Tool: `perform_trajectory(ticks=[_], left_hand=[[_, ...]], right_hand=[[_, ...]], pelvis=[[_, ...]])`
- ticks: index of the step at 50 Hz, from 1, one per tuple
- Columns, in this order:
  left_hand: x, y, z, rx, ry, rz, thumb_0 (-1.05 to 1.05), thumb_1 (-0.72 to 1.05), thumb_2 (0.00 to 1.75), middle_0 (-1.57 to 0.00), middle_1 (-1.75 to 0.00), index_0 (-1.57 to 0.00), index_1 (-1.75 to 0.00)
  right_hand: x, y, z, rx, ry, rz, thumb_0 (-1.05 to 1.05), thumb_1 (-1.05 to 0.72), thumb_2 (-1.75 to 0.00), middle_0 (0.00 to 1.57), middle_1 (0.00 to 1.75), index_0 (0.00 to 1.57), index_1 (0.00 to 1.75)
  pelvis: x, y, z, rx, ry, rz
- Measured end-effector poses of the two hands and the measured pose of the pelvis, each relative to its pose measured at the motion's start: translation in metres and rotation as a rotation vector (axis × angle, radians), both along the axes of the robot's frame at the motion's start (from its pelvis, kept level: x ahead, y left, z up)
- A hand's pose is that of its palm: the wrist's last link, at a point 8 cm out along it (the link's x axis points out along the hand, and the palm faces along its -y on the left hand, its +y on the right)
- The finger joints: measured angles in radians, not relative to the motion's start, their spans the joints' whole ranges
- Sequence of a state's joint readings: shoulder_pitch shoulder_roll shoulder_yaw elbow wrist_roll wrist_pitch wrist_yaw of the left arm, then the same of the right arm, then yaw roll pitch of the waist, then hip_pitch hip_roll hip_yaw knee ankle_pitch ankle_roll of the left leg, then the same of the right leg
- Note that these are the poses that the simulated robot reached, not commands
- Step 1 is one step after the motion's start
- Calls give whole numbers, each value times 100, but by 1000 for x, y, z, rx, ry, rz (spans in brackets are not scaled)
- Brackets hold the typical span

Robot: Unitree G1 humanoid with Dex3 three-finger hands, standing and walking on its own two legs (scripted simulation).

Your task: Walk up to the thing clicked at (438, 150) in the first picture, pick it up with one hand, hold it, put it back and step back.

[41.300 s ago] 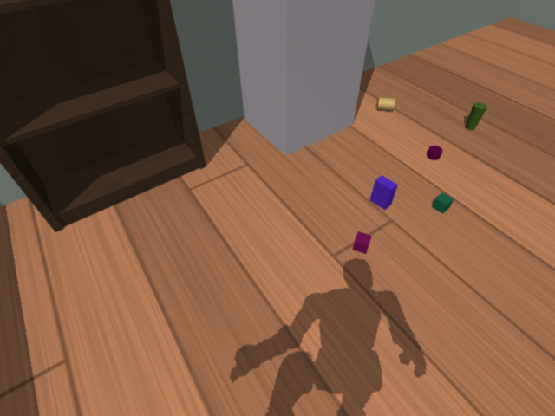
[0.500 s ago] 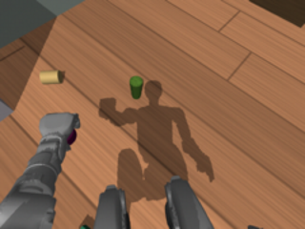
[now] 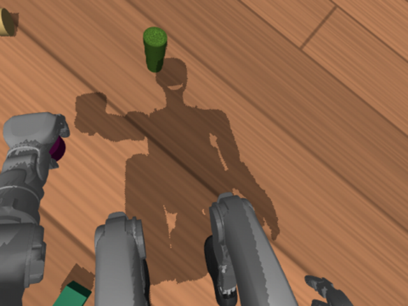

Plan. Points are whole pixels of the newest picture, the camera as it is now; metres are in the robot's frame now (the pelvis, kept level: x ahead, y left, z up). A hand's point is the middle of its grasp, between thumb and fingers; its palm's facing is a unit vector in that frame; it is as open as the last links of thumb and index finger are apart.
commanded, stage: crouch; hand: left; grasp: from above
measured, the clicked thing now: (44, 145) +0.48 +0.27 -0.18
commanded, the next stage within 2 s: lower in 0.84 s
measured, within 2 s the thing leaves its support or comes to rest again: neither
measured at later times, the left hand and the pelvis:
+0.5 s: hand (58, 149) +0.48 +0.26 -0.23, palm faces -0.45 -0.05 -0.89, open 8.3 cm; pelvis -0.01 +0.00 -0.07, yaw -3 degrees
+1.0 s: hand (61, 149) +0.49 +0.26 -0.27, palm faces -0.45 -0.04 -0.89, open 8.3 cm; pelvis -0.01 +0.00 -0.10, yaw -4 degrees
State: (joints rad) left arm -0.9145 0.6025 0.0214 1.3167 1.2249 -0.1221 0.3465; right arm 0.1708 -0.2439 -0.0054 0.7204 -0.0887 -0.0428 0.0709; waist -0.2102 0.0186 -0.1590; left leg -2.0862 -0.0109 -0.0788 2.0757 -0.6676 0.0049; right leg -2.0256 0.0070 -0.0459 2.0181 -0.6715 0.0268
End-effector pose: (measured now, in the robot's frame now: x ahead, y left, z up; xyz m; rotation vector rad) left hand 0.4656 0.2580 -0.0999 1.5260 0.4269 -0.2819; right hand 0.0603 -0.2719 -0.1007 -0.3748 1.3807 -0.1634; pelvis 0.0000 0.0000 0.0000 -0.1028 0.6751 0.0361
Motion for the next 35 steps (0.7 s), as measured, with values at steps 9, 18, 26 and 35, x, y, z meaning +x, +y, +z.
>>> perform_trajectory(ticks=[9,18,26,35], left_hand=[[9,1,-31,-1,7,22,-1,15,39,-65,-61,-86,-57],[21,-2,-56,-7,14,11,-1,15,39,-65,-61,-86,-57],[23,1,-76,-11,18,10,-1,15,38,-64,-61,-86,-57],[26,5,-93,-7,12,7,-1,15,38,-64,-61,-86,-57]], right_hand=[[-6,-7,-27,7,31,18,0,-91,-90,20,30,21,30],[-30,-5,-48,11,76,-2,0,-91,-90,20,30,21,30],[-47,2,-61,19,111,-6,0,-91,-89,20,30,21,30],[-53,4,-71,11,123,7,0,-91,-89,21,30,21,30]], pelvis=[[-3,-4,-28,1,-13,-13],[-6,-4,-55,-9,-34,-27],[-8,-3,-73,-20,-55,-34],[-10,-2,-89,-32,-68,-37]])
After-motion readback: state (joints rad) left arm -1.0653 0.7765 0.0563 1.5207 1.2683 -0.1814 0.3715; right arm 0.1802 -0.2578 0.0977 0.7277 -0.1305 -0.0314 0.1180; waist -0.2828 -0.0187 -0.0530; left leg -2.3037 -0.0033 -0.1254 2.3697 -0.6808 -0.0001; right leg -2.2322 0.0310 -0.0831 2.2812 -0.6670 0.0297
